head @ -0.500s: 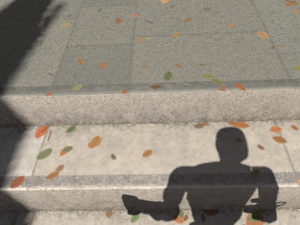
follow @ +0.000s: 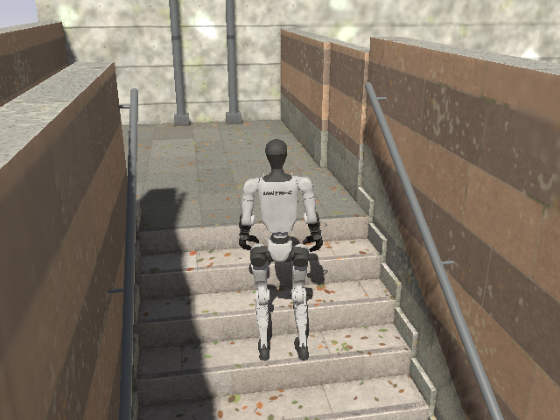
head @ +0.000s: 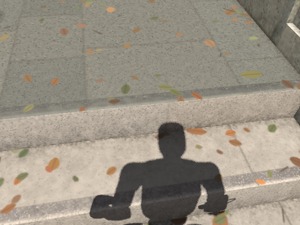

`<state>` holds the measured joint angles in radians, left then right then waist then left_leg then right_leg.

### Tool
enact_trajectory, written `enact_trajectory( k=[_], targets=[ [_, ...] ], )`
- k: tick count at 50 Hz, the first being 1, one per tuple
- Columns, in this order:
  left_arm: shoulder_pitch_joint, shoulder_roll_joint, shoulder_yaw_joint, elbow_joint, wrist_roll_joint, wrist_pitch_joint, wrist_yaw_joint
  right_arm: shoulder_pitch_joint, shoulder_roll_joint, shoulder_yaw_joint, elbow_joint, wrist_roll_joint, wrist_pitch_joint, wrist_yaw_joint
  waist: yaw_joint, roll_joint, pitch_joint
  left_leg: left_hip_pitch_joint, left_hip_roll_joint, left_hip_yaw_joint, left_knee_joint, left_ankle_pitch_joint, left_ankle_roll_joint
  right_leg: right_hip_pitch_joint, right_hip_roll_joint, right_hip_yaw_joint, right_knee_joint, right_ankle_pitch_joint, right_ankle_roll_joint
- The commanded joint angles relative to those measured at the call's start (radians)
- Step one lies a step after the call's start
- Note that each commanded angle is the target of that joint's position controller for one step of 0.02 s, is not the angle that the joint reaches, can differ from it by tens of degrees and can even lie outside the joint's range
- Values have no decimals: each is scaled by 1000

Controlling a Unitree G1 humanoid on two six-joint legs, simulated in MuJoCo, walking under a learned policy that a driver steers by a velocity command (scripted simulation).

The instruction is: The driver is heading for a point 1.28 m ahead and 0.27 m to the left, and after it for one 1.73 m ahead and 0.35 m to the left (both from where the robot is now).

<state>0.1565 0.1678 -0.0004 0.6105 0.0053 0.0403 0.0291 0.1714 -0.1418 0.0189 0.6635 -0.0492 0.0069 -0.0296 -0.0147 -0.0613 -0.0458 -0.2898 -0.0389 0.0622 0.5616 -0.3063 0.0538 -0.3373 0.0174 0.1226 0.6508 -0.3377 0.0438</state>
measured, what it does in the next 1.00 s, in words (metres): lifts its right foot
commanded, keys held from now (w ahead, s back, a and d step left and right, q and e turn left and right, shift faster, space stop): no key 0.74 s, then w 0.22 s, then w+q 0.04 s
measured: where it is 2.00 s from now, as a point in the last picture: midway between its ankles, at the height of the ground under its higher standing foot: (162, 217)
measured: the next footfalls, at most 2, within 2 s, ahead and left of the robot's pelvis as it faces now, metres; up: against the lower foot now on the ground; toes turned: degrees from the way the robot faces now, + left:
right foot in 1.12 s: +0.10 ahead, -0.18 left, +0.00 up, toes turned -1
left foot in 1.48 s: +0.30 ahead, +0.03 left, +0.17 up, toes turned +16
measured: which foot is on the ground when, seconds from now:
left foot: down 0.00-1.00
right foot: down 0.00-0.80, up 0.82-1.00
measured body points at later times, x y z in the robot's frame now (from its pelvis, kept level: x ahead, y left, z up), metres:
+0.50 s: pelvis +0.01 +0.01 +0.01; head +0.01 +0.01 +0.46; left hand +0.04 +0.24 -0.13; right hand +0.07 -0.22 -0.13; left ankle -0.01 +0.09 -0.73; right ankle +0.00 -0.14 -0.73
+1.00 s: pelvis +0.03 -0.02 +0.02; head +0.02 -0.04 +0.47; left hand +0.06 +0.23 -0.12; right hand +0.00 -0.28 -0.14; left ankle -0.01 +0.09 -0.73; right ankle -0.02 -0.14 -0.65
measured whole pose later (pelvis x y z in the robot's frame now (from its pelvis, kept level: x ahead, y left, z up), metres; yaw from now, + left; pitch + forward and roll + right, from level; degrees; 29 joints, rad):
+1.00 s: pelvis +0.03 -0.02 +0.02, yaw -1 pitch +2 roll +1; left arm 0.35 0.19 0.02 0.98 -0.02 -0.03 0.02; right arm 0.40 -0.23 -0.05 1.00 0.00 0.02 -0.07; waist -0.03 0.03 -0.08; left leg -0.14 -0.02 0.05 0.34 -0.25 0.07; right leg -0.49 -0.05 -0.02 1.10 -0.44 0.01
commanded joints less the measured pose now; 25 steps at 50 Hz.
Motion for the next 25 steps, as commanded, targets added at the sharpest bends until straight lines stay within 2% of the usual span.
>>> enact_trajectory(
  k=[1, 3, 5, 7, 12, 25],
  targets=[
    [-36, 49, 24, -38, -4, -13, -2, -37, -89, -16, -53, 5, -19, -1, 27, 145, -33, 112, 250, -284, -199, 382, 121, -6, -71, 12, -61, 72, 35],
    [-5, 50, 24, -3, 6, -15, -4, -31, -98, -18, -37, 9, -24, 9, 28, 151, -4, 98, 191, -228, -223, 253, 74, 38, -80, 14, -127, 141, 24],
    [24, 66, 30, 40, 8, -20, -3, -22, -95, -22, -18, 15, -24, 11, 20, 109, 12, 140, 159, -180, -229, 213, 55, 8, -79, 21, -171, 147, -7],
    [39, 67, 32, 76, 10, -28, -2, -12, -91, -25, 4, 17, -19, 7, 12, 67, 12, 179, 147, -162, -229, 225, 51, 5, -85, 24, -202, 170, -19],
    [86, 69, 35, 151, 8, -31, 7, 20, -83, -32, 73, 18, -10, 7, 6, 38, 5, 227, 128, -134, -234, 280, 46, 23, -91, 23, -228, 202, -22],
    [185, 84, 41, 309, 5, -33, 24, 105, -92, -43, 225, 23, 14, -3, 4, 41, 49, 221, 94, -98, -272, 270, 40, 65, -82, -1, -278, 264, -43]
  ],
)
Over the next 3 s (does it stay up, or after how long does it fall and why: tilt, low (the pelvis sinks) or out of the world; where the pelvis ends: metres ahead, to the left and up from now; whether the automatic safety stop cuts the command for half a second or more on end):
stays up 0.87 0.29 0.52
